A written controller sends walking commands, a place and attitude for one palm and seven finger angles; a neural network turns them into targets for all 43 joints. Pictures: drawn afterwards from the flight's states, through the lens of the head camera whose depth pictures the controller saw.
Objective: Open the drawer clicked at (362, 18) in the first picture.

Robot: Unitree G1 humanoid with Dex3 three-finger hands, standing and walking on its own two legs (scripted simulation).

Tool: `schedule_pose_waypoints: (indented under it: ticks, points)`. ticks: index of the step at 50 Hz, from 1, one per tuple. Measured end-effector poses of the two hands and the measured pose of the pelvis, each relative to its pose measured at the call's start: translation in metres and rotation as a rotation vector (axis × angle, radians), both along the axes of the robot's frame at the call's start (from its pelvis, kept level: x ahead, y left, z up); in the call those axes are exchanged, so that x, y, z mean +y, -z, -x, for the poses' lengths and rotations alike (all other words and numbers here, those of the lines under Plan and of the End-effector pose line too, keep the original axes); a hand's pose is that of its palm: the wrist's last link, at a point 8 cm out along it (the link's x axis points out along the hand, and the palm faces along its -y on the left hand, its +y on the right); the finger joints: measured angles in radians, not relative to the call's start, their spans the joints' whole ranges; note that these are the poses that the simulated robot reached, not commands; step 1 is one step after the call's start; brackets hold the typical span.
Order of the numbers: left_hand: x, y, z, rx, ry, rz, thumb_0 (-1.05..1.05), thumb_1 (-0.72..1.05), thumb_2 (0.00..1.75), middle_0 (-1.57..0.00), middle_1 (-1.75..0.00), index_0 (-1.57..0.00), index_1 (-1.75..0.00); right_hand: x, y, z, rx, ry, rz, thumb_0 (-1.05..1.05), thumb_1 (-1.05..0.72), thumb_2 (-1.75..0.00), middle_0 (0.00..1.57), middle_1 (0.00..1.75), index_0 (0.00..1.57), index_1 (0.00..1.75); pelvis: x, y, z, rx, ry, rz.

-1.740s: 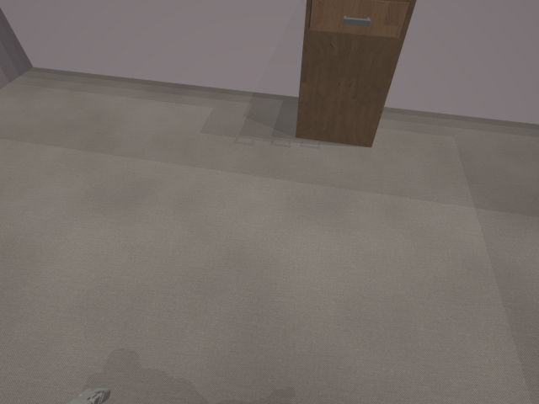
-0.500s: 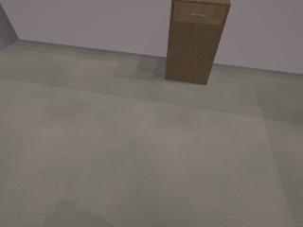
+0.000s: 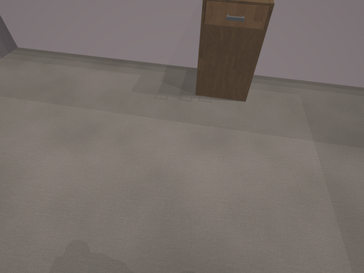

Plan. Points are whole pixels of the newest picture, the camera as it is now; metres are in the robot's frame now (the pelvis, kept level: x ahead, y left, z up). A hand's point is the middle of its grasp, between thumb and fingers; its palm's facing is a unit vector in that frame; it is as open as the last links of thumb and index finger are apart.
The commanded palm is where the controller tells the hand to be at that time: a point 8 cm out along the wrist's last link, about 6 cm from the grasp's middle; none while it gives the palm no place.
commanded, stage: walk to a spot facing it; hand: left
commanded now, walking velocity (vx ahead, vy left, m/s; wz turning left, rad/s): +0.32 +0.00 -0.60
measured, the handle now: (235, 17) +1.66 -0.25 -0.07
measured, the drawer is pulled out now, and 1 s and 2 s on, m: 0.00 0.00 0.00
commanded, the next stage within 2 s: none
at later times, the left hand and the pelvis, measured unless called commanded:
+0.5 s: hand out of the picture +0.07 +0.15 -0.17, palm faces -0.12 -0.98 -0.14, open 7.4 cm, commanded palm none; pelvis +0.13 -0.01 +0.00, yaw -13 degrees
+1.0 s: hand (161, 157) +0.52 +0.11 -0.16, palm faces -0.44 -0.88 -0.19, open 7.4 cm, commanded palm none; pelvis +0.33 -0.01 +0.00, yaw -26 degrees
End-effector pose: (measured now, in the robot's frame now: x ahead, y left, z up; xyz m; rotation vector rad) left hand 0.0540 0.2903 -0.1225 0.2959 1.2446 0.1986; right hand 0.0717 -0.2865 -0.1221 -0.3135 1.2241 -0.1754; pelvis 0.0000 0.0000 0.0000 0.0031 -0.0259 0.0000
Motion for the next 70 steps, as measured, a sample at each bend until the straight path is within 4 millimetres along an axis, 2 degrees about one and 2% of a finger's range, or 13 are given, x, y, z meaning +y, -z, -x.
schedule_pose_waypoints:
  ticks: [11,14,20,25,30,32,35,40,47,52,57,62,70]
  points:
    - [-0.055,0.027,-0.003,0.114,0.042,0.093,0.0,0.91,0.9,-0.2,-0.3,-0.2,-0.3,0.011,0.04,0.036,0.067,0.167,-0.105,0.0,-0.9,-0.9,0.2,0.3,0.2,0.3,-0.02,0.021,-0.04,0.015,0.122,-0.005]
    - [-0.072,0.028,-0.003,0.109,0.012,0.111,0.0,0.91,0.9,-0.2,-0.3,-0.2,-0.3,0.011,0.041,0.034,0.125,0.179,-0.115,0.01,-0.9,-0.9,0.2,0.3,0.2,0.3,-0.025,0.019,-0.055,0.016,0.129,0.01]
    - [-0.093,0.017,0.0,0.236,0.022,0.156,0.0,0.91,0.9,-0.2,-0.3,-0.2,-0.3,0.017,0.021,-0.026,0.03,0.215,-0.134,0.01,-0.91,-0.9,0.2,0.3,0.2,0.3,-0.024,0.004,-0.091,0.033,0.184,0.0]
    - [-0.087,0.018,-0.025,0.308,0.038,0.171,0.0,0.91,0.9,-0.21,-0.3,-0.2,-0.3,0.028,0.011,-0.096,-0.084,0.223,-0.143,0.01,-0.91,-0.9,0.2,0.3,0.2,0.3,-0.014,0.003,-0.129,0.042,0.225,0.005]
    - [-0.061,0.038,-0.083,0.311,0.048,0.166,0.0,0.9,0.9,-0.21,-0.3,-0.2,-0.3,0.044,0.013,-0.167,-0.168,0.208,-0.116,0.01,-0.9,-0.9,0.2,0.3,0.2,0.3,0.003,0.018,-0.18,0.039,0.257,0.022]
    - [-0.048,0.05,-0.115,0.305,0.074,0.16,0.0,0.91,0.9,-0.21,-0.3,-0.2,-0.3,0.048,0.016,-0.184,-0.203,0.225,-0.091,0.0,-0.9,-0.9,0.2,0.3,0.2,0.3,0.01,0.026,-0.198,0.031,0.285,0.024]
    - [-0.037,0.051,-0.181,0.248,0.152,0.141,0.0,0.91,0.9,-0.2,-0.3,-0.2,-0.3,0.057,0.013,-0.182,-0.193,0.29,-0.087,0.0,-0.9,-0.9,0.2,0.3,0.2,0.3,0.014,0.022,-0.219,0.014,0.33,0.012]
    - [-0.045,0.032,-0.305,0.071,0.271,0.134,0.0,0.91,0.9,-0.2,-0.3,-0.19,-0.3,0.064,0.005,-0.152,-0.096,0.438,-0.064,-0.01,-0.94,-0.9,0.2,0.3,0.21,0.3,0.015,0.006,-0.257,0.021,0.376,0.008]
    - [-0.097,0.009,-0.437,-0.075,0.412,0.157,0.0,0.92,0.9,-0.19,-0.3,-0.19,-0.3,0.079,0.007,-0.109,0.116,0.575,-0.1,-0.01,-0.93,-0.9,0.2,0.3,0.2,0.3,0.002,-0.001,-0.309,0.033,0.427,-0.003]
    - [-0.157,0.01,-0.505,-0.084,0.526,0.175,0.0,0.91,0.9,-0.2,-0.3,-0.19,-0.3,0.097,0.012,-0.095,0.244,0.678,-0.174,0.0,-0.92,-0.9,0.2,0.3,0.2,0.3,-0.024,0.003,-0.347,0.036,0.467,-0.006]
    - [-0.224,0.024,-0.559,-0.13,0.6,0.203,0.0,0.91,0.9,-0.2,-0.3,-0.19,-0.3,0.102,0.025,-0.1,0.361,0.754,-0.266,0.0,-0.91,-0.9,0.2,0.3,0.2,0.3,-0.066,0.021,-0.385,0.034,0.488,-0.002]
    - [-0.24,0.027,-0.559,-0.088,0.548,0.214,0.0,0.91,0.9,-0.2,-0.3,-0.2,-0.3,0.063,0.031,-0.162,0.306,0.741,-0.264,0.01,-0.91,-0.9,0.2,0.3,0.2,0.3,-0.089,0.016,-0.419,0.014,0.502,0.016]
    - [-0.199,0.026,-0.584,0.024,0.463,0.118,-0.03,0.95,0.9,-0.2,-0.3,-0.2,-0.3,-0.031,0.021,-0.316,0.009,0.639,-0.135,0.02,-0.94,-0.9,0.2,0.3,0.2,0.3,-0.106,0.008,-0.486,0.029,0.511,0.034]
